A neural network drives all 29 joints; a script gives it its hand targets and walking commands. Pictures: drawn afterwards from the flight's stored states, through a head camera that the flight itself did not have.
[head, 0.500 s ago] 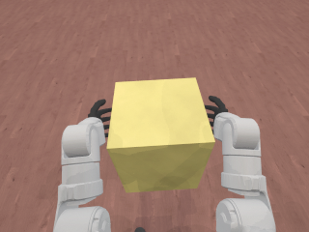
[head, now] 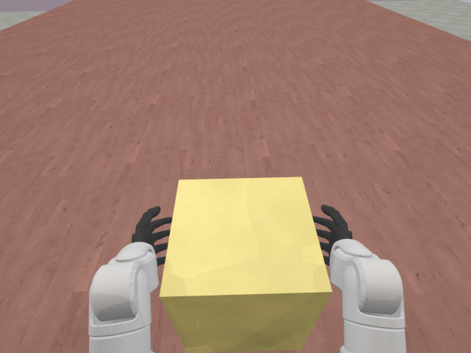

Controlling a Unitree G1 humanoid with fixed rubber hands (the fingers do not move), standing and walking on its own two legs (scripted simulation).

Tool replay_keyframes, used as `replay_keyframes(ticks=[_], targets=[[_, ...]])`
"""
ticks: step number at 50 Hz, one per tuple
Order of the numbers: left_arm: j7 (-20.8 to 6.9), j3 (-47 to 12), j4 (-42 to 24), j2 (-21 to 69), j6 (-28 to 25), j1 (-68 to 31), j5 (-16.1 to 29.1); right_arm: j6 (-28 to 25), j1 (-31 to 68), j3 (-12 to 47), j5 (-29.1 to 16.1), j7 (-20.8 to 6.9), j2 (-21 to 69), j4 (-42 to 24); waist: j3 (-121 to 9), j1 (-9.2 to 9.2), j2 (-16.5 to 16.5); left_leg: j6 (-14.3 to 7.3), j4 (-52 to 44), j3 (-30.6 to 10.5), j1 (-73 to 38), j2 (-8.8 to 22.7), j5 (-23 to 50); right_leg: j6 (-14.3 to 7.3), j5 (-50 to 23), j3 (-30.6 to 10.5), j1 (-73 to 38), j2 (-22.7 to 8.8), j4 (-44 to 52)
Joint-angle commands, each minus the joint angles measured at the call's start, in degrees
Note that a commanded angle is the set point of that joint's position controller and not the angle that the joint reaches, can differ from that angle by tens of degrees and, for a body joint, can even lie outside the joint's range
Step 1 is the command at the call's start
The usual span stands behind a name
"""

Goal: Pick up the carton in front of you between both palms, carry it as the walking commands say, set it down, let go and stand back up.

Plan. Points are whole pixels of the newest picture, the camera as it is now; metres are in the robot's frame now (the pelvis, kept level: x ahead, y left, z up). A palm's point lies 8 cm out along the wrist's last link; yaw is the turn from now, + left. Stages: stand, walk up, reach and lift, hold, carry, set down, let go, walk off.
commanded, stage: carry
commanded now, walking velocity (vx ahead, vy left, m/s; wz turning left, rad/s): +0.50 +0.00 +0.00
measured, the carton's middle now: (242, 268) +0.29 +0.00 +0.03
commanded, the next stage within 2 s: none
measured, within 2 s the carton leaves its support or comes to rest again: neither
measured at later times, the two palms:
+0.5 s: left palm (168, 146) +0.57 +0.16 +0.11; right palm (294, 143) +0.57 -0.14 +0.11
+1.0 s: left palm (189, 87) +0.91 +0.14 +0.12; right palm (280, 86) +0.91 -0.16 +0.11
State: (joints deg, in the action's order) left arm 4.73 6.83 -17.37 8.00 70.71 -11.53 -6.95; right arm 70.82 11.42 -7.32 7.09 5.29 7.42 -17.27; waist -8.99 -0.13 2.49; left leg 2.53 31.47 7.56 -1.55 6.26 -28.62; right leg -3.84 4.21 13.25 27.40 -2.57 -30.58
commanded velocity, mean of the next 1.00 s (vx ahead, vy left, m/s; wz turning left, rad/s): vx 0.50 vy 0.00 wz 0.00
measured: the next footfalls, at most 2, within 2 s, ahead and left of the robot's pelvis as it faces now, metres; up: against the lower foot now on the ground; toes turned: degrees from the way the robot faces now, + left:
left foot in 0.50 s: +0.50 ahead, +0.12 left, +0.00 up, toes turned +11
right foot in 1.02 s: +0.85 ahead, -0.11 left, +0.00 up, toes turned -12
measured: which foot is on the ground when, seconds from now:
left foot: down 0.00-0.00, up 0.02-0.48, down 0.50-1.00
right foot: down 0.00-0.54, up 0.56-1.00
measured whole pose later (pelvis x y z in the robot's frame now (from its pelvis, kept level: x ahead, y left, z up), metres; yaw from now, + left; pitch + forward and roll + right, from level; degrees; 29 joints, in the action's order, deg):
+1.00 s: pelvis +0.64 +0.00 +0.01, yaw +0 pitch +3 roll +0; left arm 4.6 5.8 -22.7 7.6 69.9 -8.7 -6.5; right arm 68.9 8.9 -5.4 6.3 5.4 7.6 -21.0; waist -6.5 0.4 0.0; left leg 2.5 14.8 11.1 -7.0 3.3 -23.7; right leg -1.2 1.3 11.8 30.3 -4.4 -27.6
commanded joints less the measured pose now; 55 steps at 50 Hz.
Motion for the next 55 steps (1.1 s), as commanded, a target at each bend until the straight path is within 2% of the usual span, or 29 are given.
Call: replay_keyframes(ticks=[1, 2, 4, 5, 8, 10, 14, 20, 23, 24, 25, 26, 27, 28, 29, 30, 31, 32, 33, 36, 41, 46, 48, 50, 51, 52, 53, 54, 55], targets=[[-14.7, -37.7, 2.7, 47.8, 1.1, -23.5, 22.3, 2.0, 29.6, 40.8, -24.0, -15.1, 47.8, -2.8, -13.0, -1.68, -21.2, -0.5, 36.5, -2.8, 38.9, -6.8, 0.4, -8.2, 14.5, -44.2, -41.0, -22.2, 18.8], [-14.8, -37.9, 1.4, 49.3, 0.8, -24.6, 22.8, 1.6, 30.1, 41.5, -24.6, -15.2, 50.3, -1.9, -12.3, -1.21, -16.7, -2.4, 41.7, -6.8, 41.0, -3.3, 0.9, -7.5, 8.4, -38.2, -38.3, -21.3, 17.7], [-15.1, -39.2, -0.5, 52.9, -0.1, -28.3, 23.8, 0.3, 31.9, 42.0, -25.5, -15.5, 53.3, -2.1, -11.9, -0.82, -6.7, -3.8, 39.6, -8.5, 39.8, 1.4, 7.8, -5.1, 5.9, -28.4, -30.4, -18.6, 17.2], [-15.2, -39.8, -1.3, 53.9, -0.6, -29.8, 24.4, -0.3, 32.3, 42.5, -25.7, -15.4, 54.3, -2.4, -11.9, -0.49, -5.9, -3.5, 36.1, -8.7, 37.5, 2.6, 11.0, -3.5, 9.0, -24.0, -26.5, -17.3, 18.9], [-15.6, -40.7, -1.6, 54.3, -1.7, -29.5, 25.2, -1.8, 31.4, 43.4, -24.8, -14.5, 54.7, -2.9, -11.5, -0.32, -8.8, -2.1, 29.0, -5.4, 36.4, 2.2, 16.5, -2.8, 13.4, -16.3, -23.5, -14.8, 22.3], [-15.7, -40.7, -1.6, 53.0, -1.9, -28.2, 25.3, -2.1, 29.8, 43.4, -24.1, -14.0, 54.3, -2.9, -10.2, -0.49, -9.1, -0.9, 22.6, -3.9, 38.8, 2.3, 19.1, -3.9, 12.0, -14.5, -24.8, -14.8, 24.1], [-15.4, -40.3, -2.4, 50.3, -1.3, -25.9, 24.5, -1.7, 27.2, 43.1, -23.6, -13.5, 52.3, -3.0, -7.2, -0.85, -8.0, -0.4, 10.4, -1.3, 41.6, 1.3, 25.0, -3.9, 3.6, -10.8, -29.7, -13.0, 23.8], [-15.0, -39.0, -1.1, 48.2, -0.1, -23.5, 22.8, 0.0, 26.4, 42.3, -23.7, -14.0, 50.0, -2.8, -1.9, -1.09, -10.2, -2.5, 0.0, 2.0, 39.7, -1.1, 28.2, -2.9, -10.9, -6.6, -34.4, -12.0, 20.6], [-14.8, -39.2, -0.6, 48.1, 0.3, -24.1, 22.6, 0.5, 27.0, 41.8, -23.9, -14.4, 49.6, -2.5, -1.2, -1.03, -11.6, -4.3, -4.1, 4.4, 32.0, -2.9, 26.1, -1.3, -20.5, -4.6, -34.4, -12.1, 15.4], [-14.7, -39.5, -0.6, 48.2, 0.3, -24.4, 22.6, 0.5, 26.8, 41.4, -23.8, -14.5, 49.7, -1.9, -3.4, -0.6, -11.4, -4.6, -5.8, 6.8, 25.0, -5.1, 24.4, -0.3, -26.3, -2.6, -33.4, -11.3, 9.3], [-14.7, -39.8, -0.8, 48.2, 0.4, -24.8, 22.6, 0.4, 25.8, 40.9, -23.6, -14.6, 49.9, -0.7, -7.4, 0.49, -9.0, -4.8, -7.1, 9.0, 12.9, -7.3, 22.5, 1.4, -28.0, 0.8, -29.0, -9.0, -0.8], [-14.7, -40.0, -0.7, 48.0, 0.4, -25.4, 22.8, 0.2, 24.8, 40.6, -23.3, -14.8, 50.0, -0.1, -12.5, 1.76, -4.2, -5.3, -7.6, -0.2, -1.3, -0.3, 16.8, 3.2, -15.3, 0.2, -19.0, -7.7, -13.4], [-14.6, -41.1, -2.2, 49.4, 0.7, -26.8, 23.5, -0.5, 24.9, 39.6, -22.5, -15.1, 49.8, 1.8, -19.4, 1.92, 12.1, -14.0, -12.9, -29.3, -16.5, 16.3, 6.8, 6.3, 0.1, -1.9, 0.1, -0.7, -33.3], [-14.9, -41.4, -1.8, 50.0, 0.2, -27.5, 23.8, -1.0, 23.6, 40.2, -23.4, -15.3, 52.0, 2.4, -17.1, 1.2, 15.1, -15.2, -19.5, -38.4, -16.5, 18.7, 16.6, 5.7, 21.7, -8.4, 10.4, 3.1, -41.9], [-15.1, -41.8, -1.0, 52.1, -0.6, -28.2, 24.2, -1.6, 25.2, 40.6, -23.8, -15.4, 53.7, 0.9, -16.0, 1.24, 10.3, -14.5, -17.1, -30.7, -13.9, 17.5, 24.3, 3.9, 20.8, -12.4, 12.1, -0.6, -46.3], [-15.2, -42.2, -1.3, 53.8, -1.5, -28.3, 24.4, -2.3, 26.0, 41.2, -24.5, -15.5, 55.8, 0.0, -16.1, 1.25, 3.6, -13.0, -15.1, -25.2, -10.6, 16.1, 28.8, 3.1, 18.7, -13.4, 12.4, -3.0, -46.0], [-15.3, -42.7, -1.4, 55.1, -2.3, -28.0, 24.5, -3.1, 27.0, 41.8, -25.0, -15.7, 57.5, -1.1, -14.5, 0.91, -0.2, -10.8, -15.8, -19.9, -5.7, 14.7, 29.5, 2.7, 15.5, -13.7, 11.3, -5.0, -42.0], [-15.2, -43.1, -1.7, 55.8, -3.0, -27.4, 24.2, -3.7, 27.5, 42.3, -25.3, -15.8, 58.5, -1.8, -14.3, 0.53, 1.0, -8.9, -17.6, -16.0, -2.3, 13.4, 25.7, 2.9, 12.9, -13.6, 9.2, -6.1, -38.0], [-15.0, -43.6, -1.6, 56.8, -3.5, -26.8, 23.9, -4.2, 27.1, 42.5, -25.5, -16.0, 58.7, -1.9, -14.2, 0.48, 2.8, -8.5, -19.0, -13.5, -0.4, 12.4, 23.7, 3.1, 10.9, -12.3, 7.8, -5.7, -35.8], [-14.2, -44.1, -1.6, 57.2, -5.0, -23.2, 23.0, -5.0, 24.1, 42.9, -25.8, -16.6, 57.7, -2.2, -12.0, 0.63, 5.2, -9.1, -22.1, -8.4, 0.0, 11.0, 21.6, 4.5, 6.8, -9.6, 9.7, -5.6, -27.7], [-13.6, -44.1, -4.3, 54.4, -5.0, -22.0, 22.7, -5.0, 22.4, 43.0, -25.6, -16.6, 53.9, -4.8, -6.8, 0.95, 4.9, -9.5, -22.5, -3.0, -3.6, 8.5, 31.2, 5.6, 0.0, -5.4, 12.6, -4.4, -11.5], [-13.3, -42.9, -7.1, 48.9, -2.1, -22.4, 23.2, -2.6, 21.6, 41.6, -24.4, -15.2, 48.6, -6.4, -1.8, 1.24, 5.9, -8.5, -21.5, 0.2, -5.2, 8.2, 37.3, 3.5, -4.6, -2.5, 8.1, -2.7, -0.2], [-13.4, -42.0, -6.8, 47.1, -0.8, -22.6, 23.2, -1.4, 21.7, 41.2, -23.8, -14.8, 47.1, -6.1, -1.3, 1.09, 6.6, -7.3, -18.6, 1.5, -6.3, 8.3, 43.8, 2.1, -4.7, -1.5, 3.4, -1.8, 2.8], [-13.6, -40.8, -5.6, 45.9, 0.2, -22.0, 23.1, -0.3, 23.2, 41.0, -23.7, -14.6, 46.1, -6.1, -5.3, -0.44, 6.0, -5.0, -5.8, 5.8, -3.7, 5.9, 52.4, 2.0, -1.3, 3.1, -11.4, 2.6, 6.0], [-13.8, -40.0, -4.9, 45.4, 0.5, -22.2, 23.1, 0.2, 23.9, 40.9, -23.6, -14.5, 45.6, -6.1, -9.3, -1.26, 2.2, -3.5, 5.6, 6.5, 3.7, 3.5, 45.9, 2.3, 3.1, 1.3, -24.2, 1.6, 5.4], [-14.0, -39.2, -3.8, 44.4, 0.6, -22.9, 22.6, 0.8, 25.3, 41.4, -24.1, -14.4, 46.0, -6.5, -15.2, -1.9, -10.1, -0.8, 22.4, 4.5, 19.4, -0.2, 29.0, -2.8, 12.9, -21.8, -38.6, -14.3, 8.1], [-14.1, -39.1, -1.5, 45.7, 0.4, -22.1, 22.9, 1.2, 26.3, 41.8, -24.3, -14.4, 46.2, -7.0, -17.5, -1.99, -23.2, 0.3, 36.2, 0.4, 33.9, -7.6, 3.0, -8.7, 12.0, -43.1, -46.0, -22.8, 17.5], [-14.3, -39.1, -2.4, 47.3, 0.3, -22.5, 23.4, 0.9, 27.3, 42.2, -24.4, -14.5, 47.9, -5.7, -15.2, -1.29, -18.1, -1.6, 43.1, -5.9, 38.8, -5.0, 1.5, -8.2, 2.4, -39.0, -44.2, -22.3, 17.6], [-14.5, -39.6, -2.9, 49.7, -0.1, -23.9, 23.7, 0.4, 28.2, 42.4, -24.6, -14.7, 50.0, -5.5, -15.4, -1.27, -13.4, -3.3, 44.6, -7.7, 39.7, -2.4, 3.7, -7.2, -4.8, -33.0, -41.3, -20.6, 15.2]])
